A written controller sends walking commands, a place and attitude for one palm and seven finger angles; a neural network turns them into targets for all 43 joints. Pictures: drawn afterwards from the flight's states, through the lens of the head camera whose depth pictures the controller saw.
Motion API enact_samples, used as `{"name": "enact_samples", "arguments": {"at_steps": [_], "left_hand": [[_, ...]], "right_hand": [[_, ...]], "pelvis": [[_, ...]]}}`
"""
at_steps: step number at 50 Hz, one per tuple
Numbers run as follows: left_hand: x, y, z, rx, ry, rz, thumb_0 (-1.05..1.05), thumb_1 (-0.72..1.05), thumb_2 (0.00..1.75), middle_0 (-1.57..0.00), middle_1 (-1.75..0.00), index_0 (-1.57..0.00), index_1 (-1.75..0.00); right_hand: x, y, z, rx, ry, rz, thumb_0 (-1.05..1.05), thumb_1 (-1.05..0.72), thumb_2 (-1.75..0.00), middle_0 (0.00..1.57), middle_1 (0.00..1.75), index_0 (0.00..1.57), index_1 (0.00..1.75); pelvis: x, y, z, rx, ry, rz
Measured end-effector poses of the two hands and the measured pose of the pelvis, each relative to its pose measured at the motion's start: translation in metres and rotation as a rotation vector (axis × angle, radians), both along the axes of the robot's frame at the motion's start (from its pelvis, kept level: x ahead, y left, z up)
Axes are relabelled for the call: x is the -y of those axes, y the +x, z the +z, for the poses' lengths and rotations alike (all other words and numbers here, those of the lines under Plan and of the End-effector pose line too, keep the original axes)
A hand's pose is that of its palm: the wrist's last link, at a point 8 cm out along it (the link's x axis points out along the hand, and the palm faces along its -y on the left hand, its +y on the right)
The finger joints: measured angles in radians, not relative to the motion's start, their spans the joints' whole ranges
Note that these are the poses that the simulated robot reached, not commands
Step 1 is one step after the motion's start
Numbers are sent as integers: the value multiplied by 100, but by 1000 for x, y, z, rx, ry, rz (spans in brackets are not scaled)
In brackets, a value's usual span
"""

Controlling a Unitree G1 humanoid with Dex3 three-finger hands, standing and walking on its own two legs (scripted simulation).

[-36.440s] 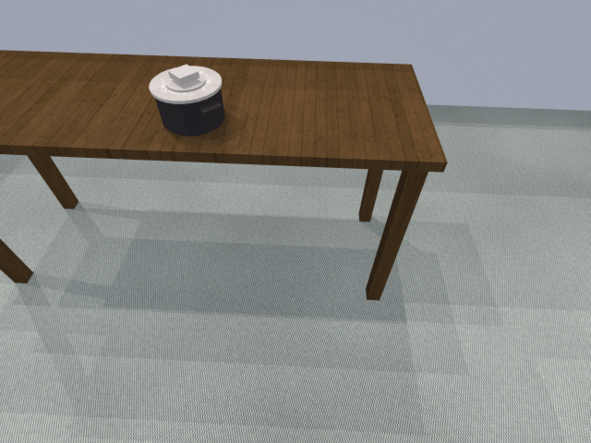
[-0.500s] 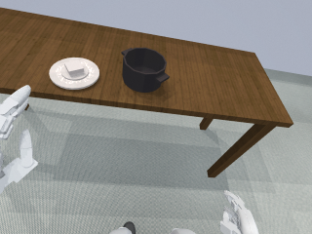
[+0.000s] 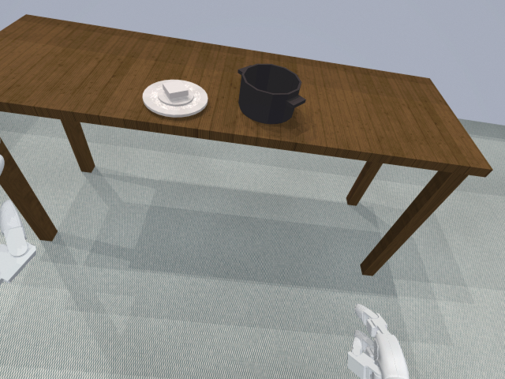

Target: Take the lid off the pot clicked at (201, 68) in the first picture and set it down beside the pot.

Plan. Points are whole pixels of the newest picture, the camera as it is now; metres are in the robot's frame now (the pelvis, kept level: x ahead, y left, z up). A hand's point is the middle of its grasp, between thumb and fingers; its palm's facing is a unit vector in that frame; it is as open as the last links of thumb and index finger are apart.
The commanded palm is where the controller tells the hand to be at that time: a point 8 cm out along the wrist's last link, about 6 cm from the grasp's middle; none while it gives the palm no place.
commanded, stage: stop stepping back and stand still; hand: left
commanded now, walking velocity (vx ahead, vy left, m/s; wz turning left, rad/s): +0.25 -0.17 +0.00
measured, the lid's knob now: (175, 89) +0.80 +0.24 +0.01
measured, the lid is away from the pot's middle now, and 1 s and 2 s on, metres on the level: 0.26 0.26 0.26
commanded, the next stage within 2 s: let the arm hang, fingers relaxed in 1.44 s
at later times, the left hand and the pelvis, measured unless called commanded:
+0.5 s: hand (110, 347) +0.19 +0.23 -0.11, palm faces +0.16 -0.96 -0.21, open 7.4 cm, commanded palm none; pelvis +0.01 +0.02 +0.00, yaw +9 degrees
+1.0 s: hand out of the picture +0.13 +0.21 -0.14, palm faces +0.18 -0.95 -0.26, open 7.4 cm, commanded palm none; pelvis +0.10 +0.00 +0.02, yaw +8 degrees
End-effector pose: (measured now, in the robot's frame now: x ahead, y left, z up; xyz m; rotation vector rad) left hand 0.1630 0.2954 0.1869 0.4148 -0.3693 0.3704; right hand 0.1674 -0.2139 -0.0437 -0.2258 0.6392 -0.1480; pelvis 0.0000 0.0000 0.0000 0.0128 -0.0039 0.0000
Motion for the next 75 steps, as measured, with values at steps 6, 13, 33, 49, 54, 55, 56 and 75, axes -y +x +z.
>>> {"name": "enact_samples", "arguments": {"at_steps": [6,13,33,49,54,55,56,75], "left_hand": [[28,-16,36,-52,141,-147,2,89,90,-20,-30,-21,-30],[6,-32,40,-57,237,-38,1,89,90,-21,-30,-21,-30],[97,-40,-315,-1362,-634,55,-3,92,90,-14,-27,-20,-30],[38,-49,-295,-1541,-556,296,0,91,90,-19,-29,-20,-30],[54,-36,-291,-1528,-554,269,1,91,90,-19,-29,-20,-30],[58,-34,-291,-1532,-559,261,1,91,90,-19,-29,-20,-30],[62,-32,-292,-1537,-565,253,1,91,90,-19,-29,-20,-30],[58,-6,-307,-1572,-587,214,0,93,90,-20,-29,-20,-30]], "right_hand": [[-20,-35,-4,-81,84,37,1,-90,-90,20,30,20,30],[2,-38,-39,-207,53,22,1,-90,-90,20,30,20,30],[32,-87,-68,-703,-30,-10,1,-90,-90,20,30,20,30],[-3,15,-70,-560,55,13,0,-92,-90,20,30,20,30],[3,25,-76,-582,83,1,0,-93,-90,20,30,20,30],[4,25,-76,-592,84,-4,0,-93,-90,20,30,20,30],[6,25,-75,-602,83,-9,0,-93,-90,20,30,20,30],[-6,-33,-69,-779,62,-117,0,-91,-90,20,30,19,30]], "pelvis": [[0,-5,17,-1,-37,34],[-7,-5,5,15,-59,75],[8,50,6,-77,-2,166],[-3,100,23,-25,-3,134],[1,113,24,-11,-9,139],[1,116,25,-14,-13,140],[1,118,26,-17,-16,139],[-9,133,26,-10,-28,115]]}}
